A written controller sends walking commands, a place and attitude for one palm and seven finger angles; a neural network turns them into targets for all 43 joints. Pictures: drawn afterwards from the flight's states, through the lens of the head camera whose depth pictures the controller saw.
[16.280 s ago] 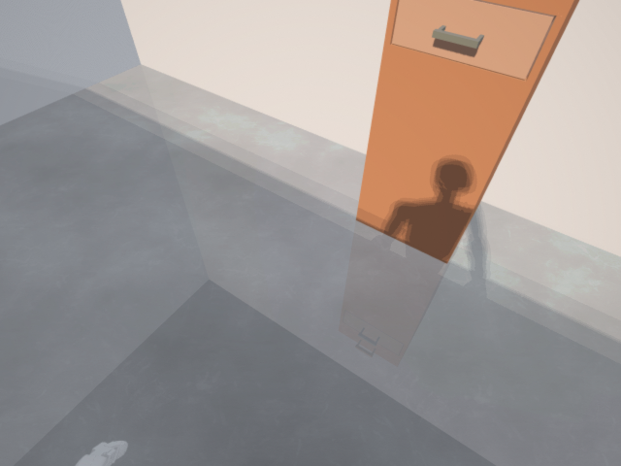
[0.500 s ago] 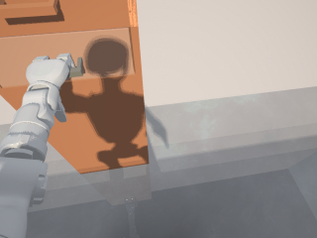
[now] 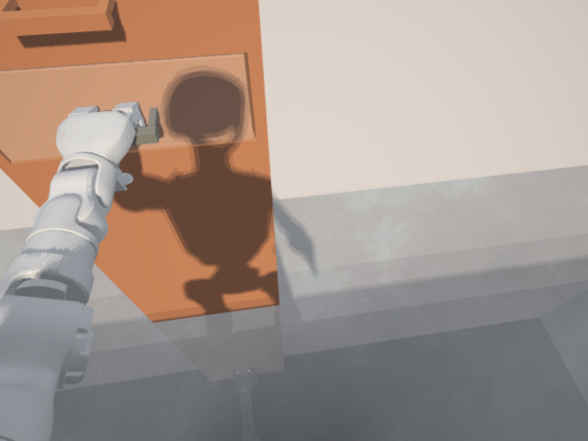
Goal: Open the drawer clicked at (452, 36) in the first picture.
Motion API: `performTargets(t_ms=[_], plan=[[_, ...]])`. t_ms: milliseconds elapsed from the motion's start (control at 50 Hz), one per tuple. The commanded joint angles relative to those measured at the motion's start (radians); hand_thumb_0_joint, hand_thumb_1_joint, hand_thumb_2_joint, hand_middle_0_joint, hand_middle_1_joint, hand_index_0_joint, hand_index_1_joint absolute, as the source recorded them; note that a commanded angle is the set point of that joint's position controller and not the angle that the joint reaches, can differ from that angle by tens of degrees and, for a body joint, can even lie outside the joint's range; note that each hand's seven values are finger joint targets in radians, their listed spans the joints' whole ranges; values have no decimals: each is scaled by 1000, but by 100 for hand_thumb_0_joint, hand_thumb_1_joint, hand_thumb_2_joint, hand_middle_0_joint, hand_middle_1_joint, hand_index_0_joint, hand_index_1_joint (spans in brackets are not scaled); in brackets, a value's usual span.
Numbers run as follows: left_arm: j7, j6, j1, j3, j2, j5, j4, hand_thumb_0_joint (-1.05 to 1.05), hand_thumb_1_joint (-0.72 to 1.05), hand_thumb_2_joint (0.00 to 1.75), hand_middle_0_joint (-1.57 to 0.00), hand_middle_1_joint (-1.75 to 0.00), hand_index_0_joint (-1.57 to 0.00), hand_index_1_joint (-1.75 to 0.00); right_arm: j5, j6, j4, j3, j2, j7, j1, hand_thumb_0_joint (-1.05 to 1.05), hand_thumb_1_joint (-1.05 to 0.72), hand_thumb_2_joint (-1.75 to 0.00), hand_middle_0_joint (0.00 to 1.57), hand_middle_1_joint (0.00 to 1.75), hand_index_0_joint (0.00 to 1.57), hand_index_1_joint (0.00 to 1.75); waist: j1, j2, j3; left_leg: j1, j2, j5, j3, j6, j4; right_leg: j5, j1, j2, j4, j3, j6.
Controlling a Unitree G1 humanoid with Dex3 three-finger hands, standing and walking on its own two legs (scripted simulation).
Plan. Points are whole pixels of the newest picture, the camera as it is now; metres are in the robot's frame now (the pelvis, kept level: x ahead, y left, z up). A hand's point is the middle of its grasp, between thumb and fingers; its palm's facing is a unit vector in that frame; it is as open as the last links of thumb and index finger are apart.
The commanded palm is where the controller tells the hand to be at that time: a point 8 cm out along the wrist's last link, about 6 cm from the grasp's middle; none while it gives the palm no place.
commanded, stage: close the thumb around the handle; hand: left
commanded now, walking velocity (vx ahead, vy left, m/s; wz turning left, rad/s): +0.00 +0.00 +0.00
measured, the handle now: (115, 128) +0.53 +0.23 +0.12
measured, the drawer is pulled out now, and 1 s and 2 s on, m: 0.00 0.01 0.06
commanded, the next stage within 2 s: pull the drawer open in 0.26 s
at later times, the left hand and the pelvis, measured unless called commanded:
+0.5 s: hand (117, 165) +0.49 +0.23 +0.09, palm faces -0.03 -0.03 -1.00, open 5.0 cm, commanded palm +0.45 +0.23 +0.14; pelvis +0.01 +0.00 +0.00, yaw +0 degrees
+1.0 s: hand (111, 172) +0.47 +0.23 +0.09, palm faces -0.05 -0.02 -1.00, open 5.2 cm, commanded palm +0.45 +0.25 +0.14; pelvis +0.01 +0.00 +0.00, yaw +1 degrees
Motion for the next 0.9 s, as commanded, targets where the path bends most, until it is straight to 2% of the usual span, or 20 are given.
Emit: performTargets(t_ms=[0,40,80,200,240,300,340,400,420,460,480,520,600,660,700,740,760,800,840,880], plan=[[33,5,-460,67,266,-1,-178,0,79,85,-39,-134,-39,-134,-4,-15,-66,-54,-161,-17,100,0,-90,-90,20,30,20,30,-6,0,-372,326,-63,395,17,61,-26,411,87,61,-76,-36,-33],[35,4,-471,75,285,4,-183,0,90,90,-40,-135,-40,-135,-2,-15,-68,-53,-162,-20,97,0,-90,-90,20,30,20,30,-3,6,-371,321,-64,382,14,59,-30,401,80,61,-71,-35,-32],[34,0,-456,66,265,3,-193,0,90,90,-40,-135,-40,-135,-3,-16,-71,-55,-157,-18,97,0,-90,-90,20,30,20,30,3,25,-391,338,-66,405,17,59,-25,417,85,61,-68,-35,-34],[29,-3,-492,49,250,-1,-195,0,90,90,-40,-135,-40,-135,-4,-14,-65,-56,-160,-19,100,0,-90,-90,20,30,20,30,-18,-3,-368,331,-63,409,15,62,-19,431,79,60,-74,-33,-31],[31,-5,-461,84,284,-1,-201,0,90,90,-40,-135,-40,-135,-4,-13,-69,-58,-160,-18,100,0,-90,-90,20,30,20,30,3,15,-397,337,-65,418,15,60,-19,436,92,60,-64,-32,-33],[26,-9,-473,30,210,-6,-228,0,90,90,-40,-135,-40,-135,-8,-13,-69,-58,-154,-14,101,0,-90,-90,20,30,20,30,-10,19,-404,365,-64,467,16,62,-11,462,83,62,-66,-36,-33],[28,-8,-420,85,270,-9,-216,0,90,90,-40,-135,-40,-135,-5,-10,-75,-59,-158,-13,94,0,-90,-90,20,30,20,30,14,12,-407,345,-68,450,19,61,-14,471,112,62,-64,-31,-32],[21,-10,-402,55,227,-16,-244,0,90,90,-40,-135,-40,-135,-4,-7,-82,-59,-153,-11,85,0,-90,-90,20,30,20,30,12,4,-402,349,-66,461,20,62,-19,479,124,60,-66,-34,-34],[20,-13,-367,56,217,-20,-263,0,90,90,-40,-135,-40,-135,-5,-8,-86,-61,-152,-9,81,0,-90,-90,20,30,20,30,23,17,-423,363,-67,484,23,62,-19,497,134,61,-62,-33,-32],[20,-10,-299,92,253,-21,-282,0,90,90,-40,-135,-40,-135,-4,-2,-96,-61,-155,-8,67,0,-90,-90,20,30,20,30,43,20,-421,365,-67,502,25,62,-22,516,153,61,-60,-34,-34],[16,-10,-279,68,218,-29,-309,0,90,90,-40,-135,-40,-135,-3,-2,-105,-61,-151,-5,61,0,-90,-90,20,30,20,30,46,28,-421,374,-67,512,27,62,-25,518,157,62,-63,-35,-34],[13,-4,-202,70,206,-39,-341,0,90,90,-40,-135,-40,-135,0,0,-114,-62,-150,0,49,0,-90,-90,20,30,20,30,57,16,-418,375,-67,546,29,64,-26,552,180,61,-66,-32,-33],[10,21,-86,121,251,-56,-423,0,90,90,-40,-135,-40,-135,6,5,-137,-62,-159,6,18,0,-90,-90,20,30,20,30,81,-23,-408,368,-66,579,33,66,-40,601,243,59,-73,-32,-33],[6,49,-7,94,210,-65,-489,0,90,90,-40,-135,-40,-135,12,6,-152,-61,-154,13,-14,0,-90,-90,20,30,20,30,88,0,-375,388,-66,603,36,65,-51,610,239,58,-79,-37,-30],[4,62,26,110,224,-71,-555,0,90,90,-40,-135,-40,-135,11,4,-159,-62,-158,16,-30,0,-90,-90,20,30,20,30,95,2,-393,408,-63,653,33,65,-50,639,264,57,-79,-35,-32],[12,79,-227,102,272,-49,-448,0,90,90,-40,-135,-40,-135,12,9,-113,-52,-166,2,-12,0,-90,-90,20,30,20,30,32,-22,-309,373,-67,552,31,61,-48,594,192,59,-84,-39,-26],[14,82,-287,106,287,-38,-397,0,90,90,-40,-135,-40,-135,12,8,-98,-52,-164,-2,0,0,-90,-90,20,30,20,30,21,-19,-287,358,-69,511,27,59,-51,549,167,60,-85,-44,-28],[9,78,-273,138,331,-29,-371,0,90,90,-40,-135,-40,-135,7,8,-98,-52,-168,-7,2,0,-90,-90,20,30,20,30,45,-13,-330,365,-72,518,34,59,-53,562,203,57,-87,-35,-34],[1,70,-309,93,284,-17,-337,0,90,90,-40,-135,-40,-135,6,11,-99,-48,-155,-14,0,0,-90,-90,20,30,20,30,38,22,-349,378,-77,515,36,57,-46,553,184,51,-78,-35,-34],[-11,52,-323,72,257,-19,-314,0,90,90,-40,-135,-40,-135,5,11,-97,-51,-155,-16,10,0,-90,-90,20,30,20,30,26,8,-357,391,-73,523,28,57,-36,540,160,53,-74,-37,-34]])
